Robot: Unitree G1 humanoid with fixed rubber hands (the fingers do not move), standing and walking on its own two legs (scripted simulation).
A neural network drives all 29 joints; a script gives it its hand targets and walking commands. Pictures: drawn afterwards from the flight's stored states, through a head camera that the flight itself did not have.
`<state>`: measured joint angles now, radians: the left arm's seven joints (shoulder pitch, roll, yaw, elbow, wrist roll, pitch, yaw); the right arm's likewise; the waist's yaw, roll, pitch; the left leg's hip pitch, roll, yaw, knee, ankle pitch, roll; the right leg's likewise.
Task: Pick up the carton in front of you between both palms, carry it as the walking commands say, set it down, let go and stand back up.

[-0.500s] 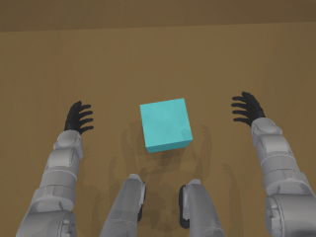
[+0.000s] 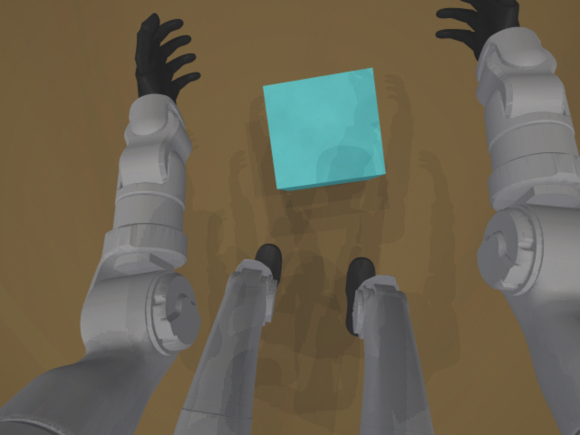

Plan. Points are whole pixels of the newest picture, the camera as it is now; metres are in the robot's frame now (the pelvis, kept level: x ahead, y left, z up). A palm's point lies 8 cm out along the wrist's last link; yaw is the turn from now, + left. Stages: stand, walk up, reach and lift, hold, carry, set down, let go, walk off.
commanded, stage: reach and lift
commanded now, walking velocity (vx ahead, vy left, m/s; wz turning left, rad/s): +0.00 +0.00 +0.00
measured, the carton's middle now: (323, 139) +0.49 +0.02 -0.51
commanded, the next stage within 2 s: none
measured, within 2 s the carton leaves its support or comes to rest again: leaves its support in 1.60 s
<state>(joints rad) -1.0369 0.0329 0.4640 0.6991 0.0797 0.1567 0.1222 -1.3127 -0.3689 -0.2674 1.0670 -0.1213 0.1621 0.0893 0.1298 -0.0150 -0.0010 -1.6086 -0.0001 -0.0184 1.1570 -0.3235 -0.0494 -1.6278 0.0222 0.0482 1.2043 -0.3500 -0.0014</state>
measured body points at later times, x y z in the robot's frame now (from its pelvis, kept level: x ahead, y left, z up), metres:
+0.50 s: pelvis -0.02 +0.00 -0.18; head +0.33 -0.02 +0.09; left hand +0.47 +0.22 -0.34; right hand +0.55 -0.16 -0.35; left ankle +0.09 +0.14 -0.60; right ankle +0.07 -0.11 -0.60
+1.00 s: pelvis -0.04 +0.01 -0.26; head +0.33 -0.01 -0.01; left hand +0.48 +0.21 -0.44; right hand +0.54 -0.15 -0.45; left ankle +0.08 +0.14 -0.60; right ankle +0.07 -0.11 -0.60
